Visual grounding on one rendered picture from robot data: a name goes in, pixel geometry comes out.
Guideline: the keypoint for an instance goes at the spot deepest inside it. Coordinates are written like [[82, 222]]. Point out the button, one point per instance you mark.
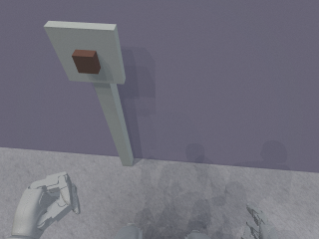
[[86, 61]]

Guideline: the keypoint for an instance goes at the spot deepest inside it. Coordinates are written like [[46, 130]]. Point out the panel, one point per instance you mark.
[[66, 37]]

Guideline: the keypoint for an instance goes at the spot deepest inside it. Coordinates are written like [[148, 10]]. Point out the left robot hand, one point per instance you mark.
[[30, 219]]

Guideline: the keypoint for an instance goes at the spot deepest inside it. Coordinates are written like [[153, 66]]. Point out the robot left thigh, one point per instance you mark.
[[129, 232]]

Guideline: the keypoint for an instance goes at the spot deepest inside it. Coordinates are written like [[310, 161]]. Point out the right robot hand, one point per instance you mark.
[[265, 230]]

